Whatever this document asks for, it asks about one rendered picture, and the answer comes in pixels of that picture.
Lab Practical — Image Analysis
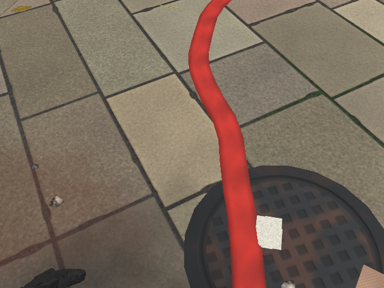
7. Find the left robot hand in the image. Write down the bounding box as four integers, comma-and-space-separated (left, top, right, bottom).
20, 268, 86, 288

